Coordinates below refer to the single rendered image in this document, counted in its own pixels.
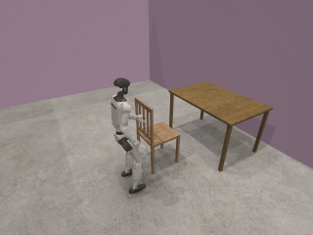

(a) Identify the robot right hand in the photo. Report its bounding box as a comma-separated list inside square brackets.
[137, 144, 150, 158]

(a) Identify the table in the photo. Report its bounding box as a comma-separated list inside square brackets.
[168, 81, 273, 171]

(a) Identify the robot left forearm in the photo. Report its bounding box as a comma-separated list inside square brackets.
[129, 114, 138, 120]

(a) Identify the robot right forearm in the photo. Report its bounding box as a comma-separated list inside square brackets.
[122, 126, 141, 148]

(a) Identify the robot right upper arm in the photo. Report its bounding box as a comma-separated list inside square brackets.
[119, 103, 131, 133]

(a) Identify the left robot shin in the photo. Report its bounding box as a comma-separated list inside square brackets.
[125, 154, 134, 173]

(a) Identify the robot head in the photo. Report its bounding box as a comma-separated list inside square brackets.
[113, 77, 130, 103]

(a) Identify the chair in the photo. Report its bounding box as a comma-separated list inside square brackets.
[134, 97, 181, 174]

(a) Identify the robot left hand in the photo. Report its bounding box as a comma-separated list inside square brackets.
[137, 115, 147, 124]

